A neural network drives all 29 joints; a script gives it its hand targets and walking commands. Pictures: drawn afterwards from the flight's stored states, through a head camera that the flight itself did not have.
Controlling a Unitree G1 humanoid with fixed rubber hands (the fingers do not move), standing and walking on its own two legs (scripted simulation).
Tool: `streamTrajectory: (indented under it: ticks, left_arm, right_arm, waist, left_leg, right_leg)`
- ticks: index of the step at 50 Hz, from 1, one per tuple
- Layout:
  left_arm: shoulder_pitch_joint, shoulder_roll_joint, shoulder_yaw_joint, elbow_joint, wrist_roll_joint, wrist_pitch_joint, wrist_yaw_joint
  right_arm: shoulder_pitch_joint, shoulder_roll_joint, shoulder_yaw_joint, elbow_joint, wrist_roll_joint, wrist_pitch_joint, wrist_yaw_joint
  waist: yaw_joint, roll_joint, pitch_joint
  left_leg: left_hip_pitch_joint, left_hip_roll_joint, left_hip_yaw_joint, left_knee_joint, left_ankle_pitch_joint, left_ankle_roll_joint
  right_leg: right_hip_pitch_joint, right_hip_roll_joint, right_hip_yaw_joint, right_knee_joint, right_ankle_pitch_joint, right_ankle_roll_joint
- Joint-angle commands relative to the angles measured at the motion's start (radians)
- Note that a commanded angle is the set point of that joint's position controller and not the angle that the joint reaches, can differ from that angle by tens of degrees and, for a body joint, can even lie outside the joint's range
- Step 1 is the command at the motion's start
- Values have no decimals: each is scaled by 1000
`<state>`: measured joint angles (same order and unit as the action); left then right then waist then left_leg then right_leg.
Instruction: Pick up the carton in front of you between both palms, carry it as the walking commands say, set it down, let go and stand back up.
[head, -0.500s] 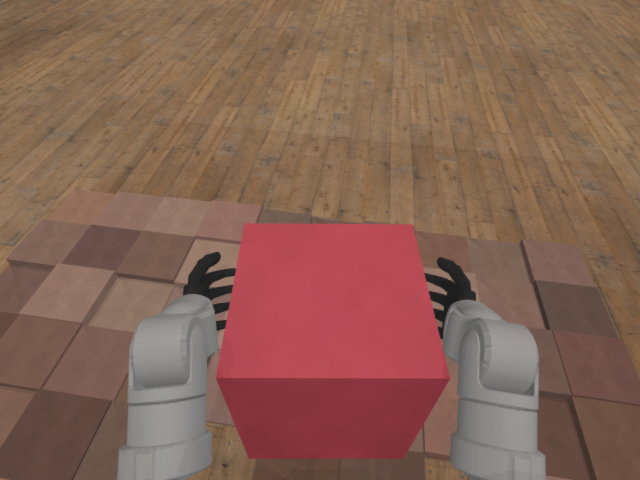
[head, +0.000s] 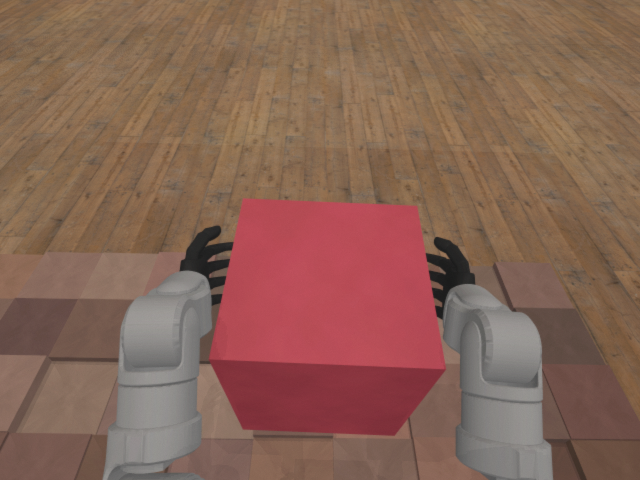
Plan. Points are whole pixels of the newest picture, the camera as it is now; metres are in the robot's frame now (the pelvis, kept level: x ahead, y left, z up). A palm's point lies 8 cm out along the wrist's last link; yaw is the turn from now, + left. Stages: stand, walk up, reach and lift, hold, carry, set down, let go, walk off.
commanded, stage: carry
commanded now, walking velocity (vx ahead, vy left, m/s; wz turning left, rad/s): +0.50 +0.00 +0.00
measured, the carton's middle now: (324, 325) +0.31 -0.01 +0.04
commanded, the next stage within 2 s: none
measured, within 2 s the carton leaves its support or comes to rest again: neither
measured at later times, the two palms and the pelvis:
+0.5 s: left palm (226, 161) +0.62 +0.15 +0.07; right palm (391, 159) +0.63 -0.15 +0.07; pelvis +0.34 -0.01 -0.01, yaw +1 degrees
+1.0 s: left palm (273, 61) +0.95 +0.08 +0.12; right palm (401, 66) +0.96 -0.22 +0.11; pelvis +0.67 -0.07 -0.01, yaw +1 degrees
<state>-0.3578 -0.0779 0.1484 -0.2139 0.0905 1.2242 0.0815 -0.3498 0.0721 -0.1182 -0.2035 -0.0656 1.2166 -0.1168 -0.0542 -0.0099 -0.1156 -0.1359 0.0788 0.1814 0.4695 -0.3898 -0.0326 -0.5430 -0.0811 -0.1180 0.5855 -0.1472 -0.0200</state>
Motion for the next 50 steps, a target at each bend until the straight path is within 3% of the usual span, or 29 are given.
streamTrajectory:
  ticks: [1, 2, 3, 4, 5, 7, 8, 11, 14, 20, 22, 23, 24, 25, 26, 27, 28, 29, 30, 32, 34, 38, 43, 45, 46, 47, 48, 49, 50]
  left_arm:
    - [-599, -771, -636, 44, -366, -8, -168]
    - [-625, -761, -617, 75, -367, -2, -169]
    - [-638, -751, -589, 117, -367, 4, -171]
    - [-665, -712, -572, 135, -366, 7, -168]
    - [-743, -754, -587, 121, -387, 9, -171]
    - [-862, -847, -606, 103, -446, 10, -183]
    - [-906, -891, -615, 95, -469, 9, -190]
    - [-925, -992, -616, 89, -499, 11, -210]
    - [-855, -1058, -621, 93, -495, 10, -230]
    - [-612, -1094, -670, -13, -435, -16, -254]
    - [-476, -1069, -692, -65, -397, -25, -253]
    - [-421, -1052, -704, -105, -384, -30, -253]
    - [-386, -1028, -720, -159, -375, -33, -253]
    - [-428, -1002, -736, -212, -392, -28, -253]
    - [-445, -988, -758, -282, -415, -16, -254]
    - [-405, -961, -756, -293, -421, -8, -254]
    - [-371, -954, -753, -292, -423, -6, -251]
    - [-347, -949, -745, -299, -417, -5, -247]
    - [-324, -949, -742, -301, -407, -3, -242]
    - [-278, -937, -734, -287, -387, 4, -233]
    - [-241, -930, -724, -263, -367, 12, -226]
    - [-249, -910, -719, -225, -346, 33, -220]
    - [-325, -868, -712, -194, -372, 61, -236]
    - [-328, -849, -695, -157, -374, 72, -241]
    - [-350, -823, -686, -133, -375, 74, -241]
    - [-391, -794, -673, -93, -370, 68, -239]
    - [-414, -799, -670, -89, -381, 66, -236]
    - [-466, -807, -683, -111, -399, 64, -233]
    - [-527, -831, -700, -119, -422, 58, -231]
  right_arm:
    - [-688, 806, 678, 7, 435, -15, 235]
    - [-714, 799, 656, 37, 426, -10, 230]
    - [-758, 786, 624, 73, 412, -3, 225]
    - [-744, 809, 614, 115, 424, 17, 223]
    - [-803, 818, 590, 114, 424, 24, 216]
    - [-908, 882, 585, 125, 435, 36, 210]
    - [-924, 919, 584, 125, 442, 35, 208]
    - [-898, 1003, 568, 131, 423, 25, 202]
    - [-799, 1040, 548, 134, 360, 13, 200]
    - [-561, 1073, 603, 5, 275, -20, 216]
    - [-455, 1063, 640, -65, 268, -27, 224]
    - [-413, 1060, 661, -105, 273, -31, 230]
    - [-366, 1046, 683, -142, 277, -36, 234]
    - [-369, 1049, 696, -167, 300, -35, 238]
    - [-361, 1017, 706, -180, 313, -44, 239]
    - [-319, 1016, 706, -203, 332, -36, 238]
    - [-319, 1001, 711, -251, 347, -28, 239]
    - [-321, 999, 721, -276, 359, -22, 239]
    - [-332, 997, 730, -299, 371, -17, 240]
    - [-326, 978, 738, -309, 388, -3, 249]
    - [-307, 952, 737, -299, 398, 14, 264]
    - [-306, 911, 724, -249, 401, 40, 284]
    - [-340, 871, 697, -199, 367, 60, 277]
    - [-350, 855, 689, -171, 353, 70, 269]
    - [-387, 825, 689, -160, 348, 75, 265]
    - [-456, 818, 699, -170, 362, 87, 261]
    - [-514, 822, 699, -156, 379, 90, 260]
    - [-548, 851, 706, -133, 391, 83, 257]
    - [-587, 871, 700, -125, 402, 72, 255]
  waist:
    - [93, 89, -250]
    - [132, 27, -296]
    - [162, -86, -260]
    - [110, -277, -304]
    - [97, -240, -299]
    - [81, -96, -258]
    - [86, -79, -263]
    - [95, -90, -298]
    - [101, -68, -288]
    - [102, -80, -202]
    - [92, -108, -200]
    - [76, -144, -257]
    - [48, -161, -352]
    - [14, -78, -438]
    - [12, 204, -541]
    - [17, 241, -518]
    - [18, 179, -475]
    - [18, 70, -438]
    - [25, 28, -387]
    - [33, 69, -349]
    - [37, 104, -309]
    - [37, 154, -193]
    - [36, 148, -93]
    - [53, 96, -111]
    - [73, 5, -165]
    - [88, -287, -230]
    - [106, -365, -219]
    - [89, -270, -230]
    - [88, -170, -257]
  left_leg:
    - [-81, 62, 1, 92, 325, 65]
    - [-174, 27, 14, 312, 295, 59]
    - [-336, -21, -20, 527, -38, 60]
    - [-563, -116, -94, 719, -134, 41]
    - [-649, -34, -179, 824, -105, 67]
    - [-642, 27, -213, 764, -18, 72]
    - [-629, 43, -213, 714, 31, 67]
    - [-614, 28, -174, 598, 116, 52]
    - [-665, 21, -140, 437, 154, 35]
    - [-565, -57, -11, 82, 341, 33]
    - [-412, -107, 73, -72, 405, 41]
    - [-222, -124, 112, -90, 451, 62]
    - [32, -111, 86, -60, 429, 97]
    - [314, 11, -124, -51, 360, 148]
    - [613, 270, -571, -52, 366, 322]
    - [628, 317, -667, -105, 551, 350]
    - [592, 302, -569, -77, 666, 326]
    - [522, 292, -499, -85, 682, 279]
    - [431, 282, -443, -119, 638, 239]
    - [310, 250, -346, -187, 517, 208]
    - [237, 229, -266, -222, 473, 215]
    - [123, 168, -124, -256, 371, 175]
    - [55, 150, -66, -230, 215, 118]
    - [-1, 91, 7, -25, 277, 78]
    - [-94, 52, 41, 197, 278, 44]
    - [-341, -66, 28, 504, 112, -13]
    - [-522, -97, -70, 668, -129, 0]
    - [-566, -43, -148, 749, -140, 35]
    - [-579, -12, -171, 758, -98, 54]
  right_leg:
    - [429, 103, -147, -95, 84, -7]
    - [589, 59, -83, -109, 26, -15]
    - [644, -79, 125, -143, -72, -10]
    - [749, -263, 599, -278, -209, -144]
    - [724, -329, 649, -295, -331, -214]
    - [591, -280, 530, -306, -231, -207]
    - [563, -263, 470, -307, -166, -194]
    - [606, -209, 327, -307, 7, -185]
    - [713, -202, 270, -328, 168, -184]
    - [793, -126, 109, -321, 554, -113]
    - [784, -98, 35, -284, 719, -67]
    - [731, -98, -17, -184, 823, -39]
    - [621, -81, -66, -25, 842, -5]
    - [387, -40, -66, 201, 570, 18]
    - [12, 70, -1, 528, 114, 49]
    - [-142, 127, 79, 703, -304, 27]
    - [-201, 73, 154, 750, -321, 0]
    - [-209, 27, 168, 668, -274, -9]
    - [-182, -7, 159, 574, -236, -10]
    - [-95, -22, 129, 407, -207, 1]
    - [-57, -14, 89, 273, -174, 14]
    - [2, -14, 21, 19, 40, 27]
    - [141, 4, -69, -100, 89, 24]
    - [319, 45, -127, -127, -13, 11]
    - [475, -18, -30, -140, -91, 2]
    - [643, -230, 416, -275, -263, -103]
    - [700, -315, 616, -352, -161, -168]
    - [695, -304, 542, -314, -31, -172]
    - [679, -281, 462, -282, 29, -167]
